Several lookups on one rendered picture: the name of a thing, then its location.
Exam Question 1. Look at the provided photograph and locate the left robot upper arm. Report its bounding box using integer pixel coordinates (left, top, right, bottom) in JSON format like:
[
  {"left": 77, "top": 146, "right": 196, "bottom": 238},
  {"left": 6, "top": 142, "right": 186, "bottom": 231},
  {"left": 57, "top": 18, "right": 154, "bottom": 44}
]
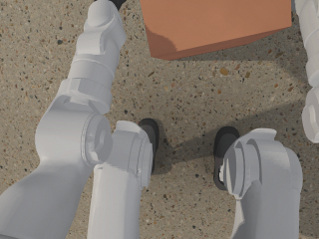
[{"left": 0, "top": 109, "right": 114, "bottom": 239}]

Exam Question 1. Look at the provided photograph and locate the right robot upper arm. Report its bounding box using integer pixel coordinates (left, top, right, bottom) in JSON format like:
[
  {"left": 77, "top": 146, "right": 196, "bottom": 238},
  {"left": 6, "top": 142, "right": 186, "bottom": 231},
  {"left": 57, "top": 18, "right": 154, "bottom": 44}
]
[{"left": 301, "top": 85, "right": 319, "bottom": 143}]

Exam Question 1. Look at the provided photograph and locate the robot left foot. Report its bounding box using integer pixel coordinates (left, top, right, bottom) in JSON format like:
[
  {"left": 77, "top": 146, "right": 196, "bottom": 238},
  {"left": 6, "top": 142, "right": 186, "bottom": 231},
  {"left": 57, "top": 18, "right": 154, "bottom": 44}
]
[{"left": 139, "top": 118, "right": 160, "bottom": 175}]

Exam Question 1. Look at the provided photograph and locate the left robot thigh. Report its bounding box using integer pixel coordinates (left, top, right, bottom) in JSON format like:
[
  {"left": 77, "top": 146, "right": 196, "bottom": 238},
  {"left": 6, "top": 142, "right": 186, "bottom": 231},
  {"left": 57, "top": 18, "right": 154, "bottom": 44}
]
[{"left": 87, "top": 130, "right": 154, "bottom": 239}]

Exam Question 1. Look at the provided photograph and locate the right robot forearm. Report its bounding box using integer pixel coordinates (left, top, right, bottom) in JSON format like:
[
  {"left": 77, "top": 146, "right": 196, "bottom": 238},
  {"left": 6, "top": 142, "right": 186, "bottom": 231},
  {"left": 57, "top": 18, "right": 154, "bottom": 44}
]
[{"left": 291, "top": 0, "right": 319, "bottom": 88}]

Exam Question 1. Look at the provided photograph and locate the left robot forearm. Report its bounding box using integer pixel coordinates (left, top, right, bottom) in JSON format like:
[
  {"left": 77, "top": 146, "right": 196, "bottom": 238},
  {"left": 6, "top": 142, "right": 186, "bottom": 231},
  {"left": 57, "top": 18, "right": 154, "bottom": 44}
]
[{"left": 35, "top": 0, "right": 127, "bottom": 150}]

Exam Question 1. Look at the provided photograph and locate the robot left hand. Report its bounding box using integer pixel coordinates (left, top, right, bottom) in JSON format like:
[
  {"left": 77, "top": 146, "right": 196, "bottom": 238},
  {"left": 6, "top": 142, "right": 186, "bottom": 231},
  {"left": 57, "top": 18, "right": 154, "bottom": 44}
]
[{"left": 94, "top": 0, "right": 127, "bottom": 12}]

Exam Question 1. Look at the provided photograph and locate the carton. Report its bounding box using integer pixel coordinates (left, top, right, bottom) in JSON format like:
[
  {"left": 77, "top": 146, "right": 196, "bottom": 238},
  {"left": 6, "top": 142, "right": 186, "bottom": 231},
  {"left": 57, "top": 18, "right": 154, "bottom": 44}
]
[{"left": 140, "top": 0, "right": 292, "bottom": 61}]

